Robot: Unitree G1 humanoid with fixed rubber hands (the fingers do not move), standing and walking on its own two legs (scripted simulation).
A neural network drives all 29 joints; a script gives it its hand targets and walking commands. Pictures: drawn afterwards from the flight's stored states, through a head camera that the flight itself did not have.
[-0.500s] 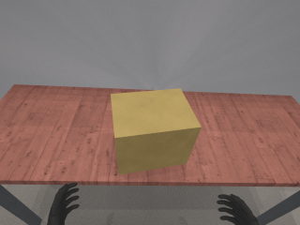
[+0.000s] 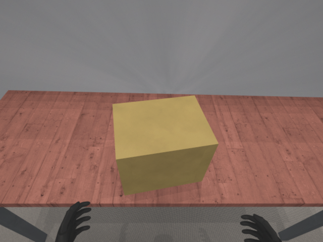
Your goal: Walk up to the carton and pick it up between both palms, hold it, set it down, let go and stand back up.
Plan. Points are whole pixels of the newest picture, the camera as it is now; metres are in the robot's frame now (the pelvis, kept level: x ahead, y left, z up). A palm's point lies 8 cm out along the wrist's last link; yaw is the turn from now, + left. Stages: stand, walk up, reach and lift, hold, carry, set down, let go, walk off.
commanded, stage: set down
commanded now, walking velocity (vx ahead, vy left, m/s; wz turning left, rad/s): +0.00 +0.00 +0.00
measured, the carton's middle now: (159, 145) +0.40 +0.06 +0.00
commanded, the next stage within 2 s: let go in 0.40 s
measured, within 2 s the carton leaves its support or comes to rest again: neither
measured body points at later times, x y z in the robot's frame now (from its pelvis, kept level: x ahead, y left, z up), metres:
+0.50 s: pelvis -0.02 +0.01 +0.00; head -0.01 +0.04 +0.45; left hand +0.12 +0.26 -0.07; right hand +0.14 -0.22 -0.08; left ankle +0.00 +0.12 -0.75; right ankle -0.07 -0.09 -0.75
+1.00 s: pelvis +0.01 +0.00 +0.00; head +0.02 +0.01 +0.45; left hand +0.13 +0.27 -0.08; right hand +0.15 -0.22 -0.11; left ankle +0.00 +0.12 -0.74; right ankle -0.07 -0.09 -0.74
